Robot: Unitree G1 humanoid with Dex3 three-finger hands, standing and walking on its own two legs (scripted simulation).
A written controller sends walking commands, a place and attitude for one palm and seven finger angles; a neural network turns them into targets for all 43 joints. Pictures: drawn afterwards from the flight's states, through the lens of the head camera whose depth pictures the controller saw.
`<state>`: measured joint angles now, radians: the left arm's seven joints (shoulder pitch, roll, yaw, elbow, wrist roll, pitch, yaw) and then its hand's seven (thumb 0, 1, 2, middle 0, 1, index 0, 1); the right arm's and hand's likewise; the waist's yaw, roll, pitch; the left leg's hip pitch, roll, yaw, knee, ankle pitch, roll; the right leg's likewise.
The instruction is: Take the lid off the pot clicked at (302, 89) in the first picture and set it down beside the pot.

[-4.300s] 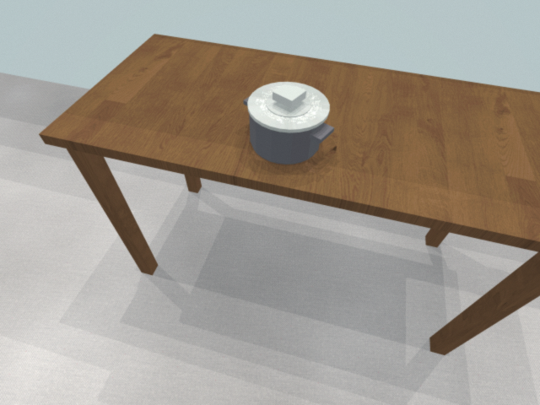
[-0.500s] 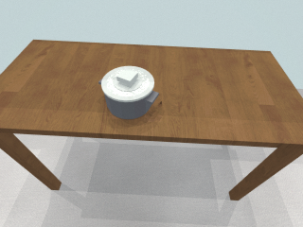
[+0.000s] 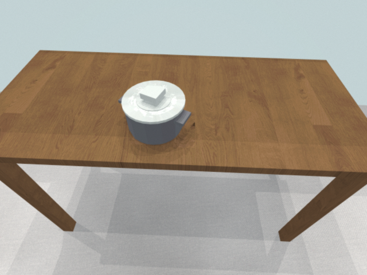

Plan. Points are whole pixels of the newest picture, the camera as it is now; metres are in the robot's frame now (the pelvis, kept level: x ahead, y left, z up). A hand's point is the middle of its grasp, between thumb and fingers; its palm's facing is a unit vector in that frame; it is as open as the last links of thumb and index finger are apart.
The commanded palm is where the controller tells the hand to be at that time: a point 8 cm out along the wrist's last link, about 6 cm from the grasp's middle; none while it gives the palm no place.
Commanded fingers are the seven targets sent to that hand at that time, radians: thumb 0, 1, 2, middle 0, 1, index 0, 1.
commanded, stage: shuffle to correct the standing spot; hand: left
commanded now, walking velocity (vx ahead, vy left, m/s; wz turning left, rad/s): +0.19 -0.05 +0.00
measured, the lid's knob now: (152, 93) +0.54 +0.12 +0.09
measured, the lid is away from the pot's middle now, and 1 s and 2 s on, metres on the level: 0.00 0.00 0.00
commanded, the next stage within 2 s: come to a stop and stand still in 0.30 s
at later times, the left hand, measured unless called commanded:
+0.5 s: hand out of the picture +0.05 +0.15 -0.18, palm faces +0.04 -0.98 -0.18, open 7.4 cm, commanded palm none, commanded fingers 0.00 0.90 0.90 -0.20 -0.30 -0.20 -0.30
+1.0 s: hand out of the picture +0.12 +0.19 -0.17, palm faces +0.00 -0.97 -0.26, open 7.4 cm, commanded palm none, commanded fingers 0.00 0.90 0.90 -0.20 -0.30 -0.20 -0.30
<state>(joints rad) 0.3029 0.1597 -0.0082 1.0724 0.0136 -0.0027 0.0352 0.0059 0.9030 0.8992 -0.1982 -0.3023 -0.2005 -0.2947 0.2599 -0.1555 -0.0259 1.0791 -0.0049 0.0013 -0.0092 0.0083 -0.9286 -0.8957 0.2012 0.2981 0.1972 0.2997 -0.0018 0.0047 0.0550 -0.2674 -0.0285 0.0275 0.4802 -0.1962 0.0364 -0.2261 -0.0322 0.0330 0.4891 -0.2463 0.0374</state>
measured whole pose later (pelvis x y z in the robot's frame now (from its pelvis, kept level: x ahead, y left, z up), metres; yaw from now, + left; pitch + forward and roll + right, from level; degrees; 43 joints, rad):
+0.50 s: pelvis +0.07 -0.02 -0.01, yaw +0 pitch +1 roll +0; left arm 0.35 0.13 0.02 1.08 0.01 -0.03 0.03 0.01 0.90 0.90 -0.20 -0.30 -0.20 -0.29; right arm 0.32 -0.11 -0.03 1.09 -0.01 -0.03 -0.02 0.01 -0.92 -0.90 0.20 0.30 0.20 0.30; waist -0.01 0.00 0.04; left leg -0.23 -0.01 0.02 0.58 -0.36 0.02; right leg -0.18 -0.01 0.03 0.56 -0.40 0.01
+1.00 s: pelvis +0.05 +0.00 -0.01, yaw -1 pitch +1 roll +0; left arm 0.23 0.20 0.01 0.96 0.01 0.00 0.05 0.01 0.90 0.90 -0.20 -0.30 -0.20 -0.29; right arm 0.18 -0.18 -0.04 0.94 -0.01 0.01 -0.01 0.00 -0.91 -0.90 0.20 0.30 0.20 0.30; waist -0.01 0.01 0.05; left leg -0.28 -0.01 0.04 0.60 -0.35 0.03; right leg -0.23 -0.02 0.03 0.58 -0.37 0.03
